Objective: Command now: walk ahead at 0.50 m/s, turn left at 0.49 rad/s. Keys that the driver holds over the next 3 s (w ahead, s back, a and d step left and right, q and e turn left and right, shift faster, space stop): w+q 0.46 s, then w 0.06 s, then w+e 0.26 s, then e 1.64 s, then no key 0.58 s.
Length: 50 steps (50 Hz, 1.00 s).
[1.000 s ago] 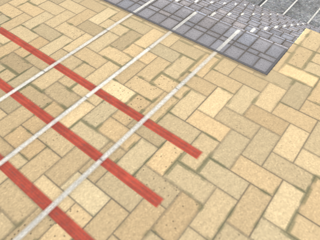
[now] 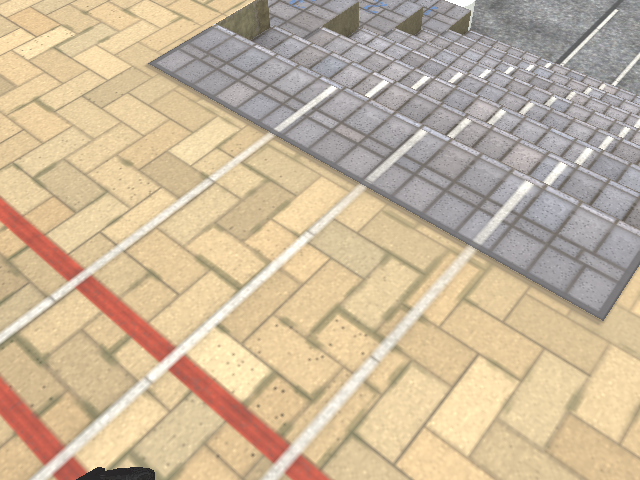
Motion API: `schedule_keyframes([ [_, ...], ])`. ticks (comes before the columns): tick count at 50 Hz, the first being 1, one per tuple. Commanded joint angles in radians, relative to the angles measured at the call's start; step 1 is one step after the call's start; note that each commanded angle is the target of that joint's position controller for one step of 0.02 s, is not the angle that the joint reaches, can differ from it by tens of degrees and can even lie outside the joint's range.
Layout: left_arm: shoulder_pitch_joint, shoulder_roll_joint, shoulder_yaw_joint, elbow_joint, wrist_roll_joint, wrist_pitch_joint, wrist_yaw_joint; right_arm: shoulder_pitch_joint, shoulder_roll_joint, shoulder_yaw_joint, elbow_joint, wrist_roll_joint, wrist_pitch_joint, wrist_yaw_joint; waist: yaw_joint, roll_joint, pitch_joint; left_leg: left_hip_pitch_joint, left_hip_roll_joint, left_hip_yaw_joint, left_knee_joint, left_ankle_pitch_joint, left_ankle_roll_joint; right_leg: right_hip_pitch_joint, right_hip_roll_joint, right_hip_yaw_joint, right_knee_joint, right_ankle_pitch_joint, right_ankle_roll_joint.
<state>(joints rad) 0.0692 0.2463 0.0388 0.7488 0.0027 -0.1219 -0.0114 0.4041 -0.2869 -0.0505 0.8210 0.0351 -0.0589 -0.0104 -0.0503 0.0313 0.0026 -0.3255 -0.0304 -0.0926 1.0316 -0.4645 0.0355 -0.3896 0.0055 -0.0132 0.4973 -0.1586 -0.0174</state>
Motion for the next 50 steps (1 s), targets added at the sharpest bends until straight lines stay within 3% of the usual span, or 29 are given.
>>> schedule_keyframes([
  [1,0.151,0.104,0.033,0.003,-0.001,0.007,0.003,-0.059,-0.106,-0.031,-0.110,-0.004,-0.009,-0.002,0.095,-0.119,-0.060,-0.442,0.123,-0.029,0.184,0.105,-0.014,0.409,-0.315,0.357,-0.245,-0.033,-0.170],
  [3,0.115,0.100,0.034,0.014,0.007,0.003,0.001,-0.055,-0.068,-0.030,-0.124,-0.003,0.012,0.008,0.058,-0.153,-0.016,-0.371,0.157,-0.013,0.152,0.162,-0.023,0.287,-0.276,0.235,-0.309,0.038,-0.162],
  [6,0.120,0.135,0.048,0.039,0.007,-0.008,0.004,-0.092,-0.047,-0.028,-0.159,-0.010,0.029,0.012,0.047,-0.116,0.008,-0.394,0.167,-0.010,0.098,0.240,-0.041,0.255,-0.279,0.122,-0.350,0.167,-0.184],
  [12,0.157,0.189,0.060,0.069,0.001,0.008,0.015,-0.259,-0.025,-0.015,-0.228,-0.012,0.020,0.042,0.101,-0.086,0.043,-0.378,0.154,0.052,-0.210,0.477,-0.028,0.307,-0.262,-0.061,-0.346,0.230,-0.155],
  [17,0.210,0.239,0.074,0.095,-0.024,0.036,0.015,-0.370,-0.041,-0.017,-0.299,-0.010,0.024,0.068,0.125,-0.094,0.081,-0.365,0.128,0.120,-0.347,0.374,0.020,0.431,-0.310,-0.116,-0.291,0.273,-0.121],
  [19,0.201,0.267,0.083,0.093,-0.032,0.048,0.019,-0.334,-0.071,-0.032,-0.307,-0.015,0.029,0.070,0.085,-0.122,0.042,-0.262,0.073,0.174,-0.372,0.273,0.058,0.460,-0.310,-0.155,-0.175,0.554,-0.099],
  [20,0.193,0.280,0.087,0.091,-0.035,0.056,0.023,-0.254,-0.100,-0.050,-0.292,-0.018,0.032,0.068,0.032,-0.130,-0.012,-0.143,0.026,0.207,-0.395,0.250,0.083,0.456,-0.295,-0.182,-0.042,0.716,-0.084],
  [21,0.188,0.266,0.082,0.087,-0.036,0.062,0.026,-0.091,-0.148,-0.080,-0.246,-0.015,0.034,0.059,-0.055,-0.103,-0.097,0.086,-0.031,0.225,-0.459,0.311,0.118,0.386,-0.254,-0.215,0.172,0.762,-0.055],
  [22,0.211,0.214,0.061,0.068,-0.007,0.057,0.027,0.070,-0.236,-0.116,-0.208,-0.011,0.044,0.036,-0.115,0.025,-0.190,0.401,0.079,0.024,-0.478,0.340,0.177,0.125,-0.210,-0.217,0.490,0.454,-0.006],
  [23,0.288,0.070,0.016,0.005,0.026,0.026,0.012,0.013,-0.345,-0.120,-0.232,-0.011,0.034,0.032,0.023,0.287,-0.267,0.667,0.323,-0.563,-0.612,0.179,0.352,-0.308,0.000,-0.099,0.818,-0.427,0.047],
  [24,0.194,0.170,0.030,0.002,-0.017,-0.009,-0.002,0.044,-0.249,-0.092,-0.254,-0.017,0.015,0.042,-0.063,0.157,-0.373,0.692,0.381,-0.723,-0.741,0.088,0.370,-0.398,-0.011,0.102,0.918,-0.421,0.028],
  [25,0.133,0.204,0.041,-0.013,-0.051,-0.020,-0.009,0.019,-0.188,-0.073,-0.234,-0.027,0.002,0.047,-0.058,0.099,-0.232,0.599,0.357,-0.564,-0.738,0.180,0.315,-0.460,-0.057,0.090,0.896,-0.321,0.007],
  [26,0.127,0.186,0.034,-0.008,-0.037,-0.023,-0.003,-0.040,-0.158,-0.062,-0.236,-0.022,-0.003,0.046,-0.018,0.024,-0.157,0.453,0.314,-0.427,-0.727,0.290,0.278,-0.415,-0.104,0.082,0.812,-0.234,-0.003],
  [27,0.134,0.183,0.036,0.012,-0.018,-0.017,0.003,-0.113,-0.121,-0.050,-0.245,-0.028,-0.004,0.045,0.022,-0.001,-0.111,0.324,0.280,-0.316,-0.730,0.418,0.248,-0.343,-0.142,0.078,0.737,-0.181,0.001],
  [28,0.164,0.184,0.040,0.026,-0.016,-0.001,0.002,-0.152,-0.093,-0.038,-0.254,-0.038,-0.008,0.043,0.055,0.012,-0.099,0.243,0.252,-0.250,-0.754,0.500,0.233,-0.271,-0.165,0.084,0.700,-0.146,0.002],
  [30,0.203,0.154,0.037,0.045,-0.017,0.029,0.001,-0.158,-0.101,-0.038,-0.238,-0.040,-0.024,0.041,0.076,0.020,-0.092,0.176,0.243,-0.177,-0.801,0.599,0.237,-0.222,-0.167,0.069,0.661,-0.099,0.018],
  [33,0.144,0.126,0.031,0.033,-0.012,0.051,0.006,-0.124,-0.119,-0.043,-0.197,-0.043,-0.040,0.031,0.063,0.008,-0.032,0.170,0.232,-0.071,-0.854,0.646,0.220,-0.296,-0.166,0.072,0.555,0.035,0.038],
  [39,0.020,0.101,0.024,-0.001,-0.027,0.042,-0.013,-0.093,-0.124,-0.041,-0.139,-0.049,-0.045,0.013,0.002,0.021,0.040,0.242,0.212,0.088,-0.908,0.568,0.135,-0.319,-0.104,0.076,0.250,0.319,0.020],
  [42,-0.040,0.075,0.014,-0.035,-0.012,0.035,-0.031,-0.090,-0.122,-0.040,-0.109,-0.046,-0.033,0.001,-0.016,0.015,0.074,0.282,0.217,0.162,-0.855,0.776,0.108,-0.282,-0.070,0.028,0.123,0.335,0.006],
  [44,-0.053,0.079,0.016,-0.061,-0.009,0.030,-0.049,-0.090,-0.136,-0.044,-0.099,-0.041,-0.013,-0.011,-0.018,0.032,0.055,0.345,0.234,0.177,-0.780,0.901,0.100,-0.274,-0.046,-0.007,0.090,0.278,-0.003],
  [46,-0.008,0.107,0.028,-0.073,-0.005,0.029,-0.064,-0.114,-0.157,-0.050,-0.108,-0.032,0.007,-0.027,0.011,0.065,0.007,0.404,0.244,0.180,-0.658,1.115,0.087,-0.227,-0.002,-0.048,0.074,0.154,-0.028],
  [48,0.172,0.170,0.060,-0.043,-0.004,0.029,-0.063,-0.150,-0.168,-0.053,-0.124,-0.028,0.027,-0.042,0.101,0.073,-0.092,0.385,0.216,0.198,-0.403,1.229,0.049,-0.021,0.063,-0.074,0.014,0.128,-0.069],
  [49,0.278,0.223,0.080,-0.031,-0.001,0.028,-0.046,-0.156,-0.160,-0.046,-0.136,-0.029,0.023,-0.043,0.162,0.012,-0.158,0.261,0.158,0.223,-0.160,1.035,-0.004,0.186,0.023,0.008,-0.065,0.360,-0.117],
  [50,0.302,0.317,0.095,-0.046,0.007,0.037,-0.025,-0.045,-0.056,-0.016,-0.166,-0.077,0.006,-0.029,0.082,-0.238,-0.286,-0.099,0.019,0.216,0.213,0.158,-0.075,0.551,-0.243,0.341,0.073,0.865,-0.263],
])
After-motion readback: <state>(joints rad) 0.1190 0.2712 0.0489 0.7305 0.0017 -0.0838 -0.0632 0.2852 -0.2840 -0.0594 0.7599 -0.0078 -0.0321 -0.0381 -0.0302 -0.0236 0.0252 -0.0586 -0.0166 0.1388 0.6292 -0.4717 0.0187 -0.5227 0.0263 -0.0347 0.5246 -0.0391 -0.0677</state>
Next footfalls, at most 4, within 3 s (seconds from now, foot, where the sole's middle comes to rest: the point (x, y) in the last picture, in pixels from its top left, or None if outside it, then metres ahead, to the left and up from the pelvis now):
0.44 left None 0.33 0.19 -0.77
0.98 right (288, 391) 0.68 0.09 -0.77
1.44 left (185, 402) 0.67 0.32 -0.77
1.84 right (301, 437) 0.57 0.06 -0.77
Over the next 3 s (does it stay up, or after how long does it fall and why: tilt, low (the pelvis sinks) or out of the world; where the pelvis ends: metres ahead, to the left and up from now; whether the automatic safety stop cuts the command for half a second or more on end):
stays up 0.54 0.16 0.00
